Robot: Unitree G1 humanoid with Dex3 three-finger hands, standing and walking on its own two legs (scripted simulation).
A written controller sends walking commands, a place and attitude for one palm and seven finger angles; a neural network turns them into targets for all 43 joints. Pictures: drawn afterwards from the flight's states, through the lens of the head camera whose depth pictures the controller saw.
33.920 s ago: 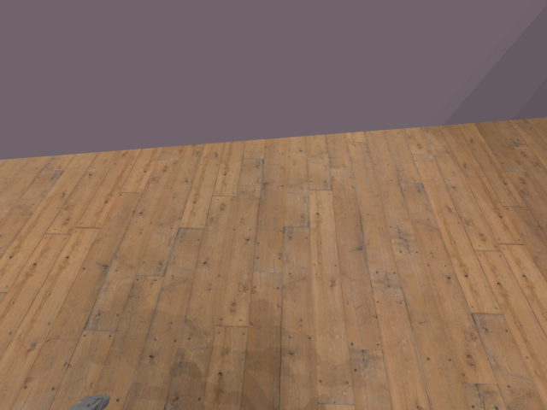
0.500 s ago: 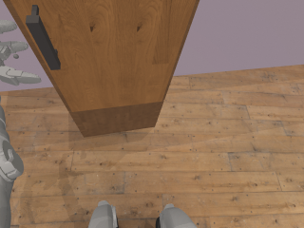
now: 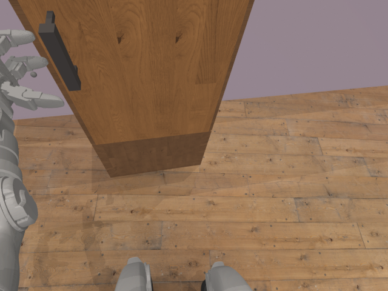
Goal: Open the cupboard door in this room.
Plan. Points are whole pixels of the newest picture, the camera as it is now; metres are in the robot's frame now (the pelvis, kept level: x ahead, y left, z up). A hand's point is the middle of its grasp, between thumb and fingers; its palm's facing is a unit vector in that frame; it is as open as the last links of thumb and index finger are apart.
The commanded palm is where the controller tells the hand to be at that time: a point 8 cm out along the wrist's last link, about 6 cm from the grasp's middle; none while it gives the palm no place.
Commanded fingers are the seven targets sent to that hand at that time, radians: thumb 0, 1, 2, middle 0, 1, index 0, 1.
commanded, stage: slide the fingers in behind the handle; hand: left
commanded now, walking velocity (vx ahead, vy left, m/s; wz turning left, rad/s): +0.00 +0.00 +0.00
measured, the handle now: (63, 53) +0.57 +0.23 +0.10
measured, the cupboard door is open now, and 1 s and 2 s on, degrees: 0 0 1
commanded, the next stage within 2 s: close the thumb around the handle in 1.62 s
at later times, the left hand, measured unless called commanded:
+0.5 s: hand (51, 71) +0.52 +0.24 +0.10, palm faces +0.10 -0.99 +0.00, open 14.0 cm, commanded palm +0.50 +0.27 +0.10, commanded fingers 0.00 -0.50 0.30 -0.30 -1.20 -0.30 -1.20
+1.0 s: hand (73, 70) +0.52 +0.20 +0.10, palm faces +0.11 -0.99 +0.00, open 14.0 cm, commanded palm +0.50 +0.23 +0.10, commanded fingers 0.00 -0.50 0.30 -0.30 -1.20 -0.30 -1.20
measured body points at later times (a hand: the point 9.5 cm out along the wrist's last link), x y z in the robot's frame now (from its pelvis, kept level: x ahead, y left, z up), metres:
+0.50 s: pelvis +0.00 +0.00 +0.00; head +0.13 +0.03 +0.43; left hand +0.51 +0.29 +0.10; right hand -0.02 -0.26 -0.10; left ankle +0.05 +0.12 -0.67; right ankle -0.01 -0.14 -0.67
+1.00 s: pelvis +0.00 -0.01 +0.00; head +0.12 +0.02 +0.43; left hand +0.51 +0.25 +0.11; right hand +0.00 -0.27 -0.11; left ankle +0.05 +0.12 -0.67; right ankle -0.01 -0.14 -0.67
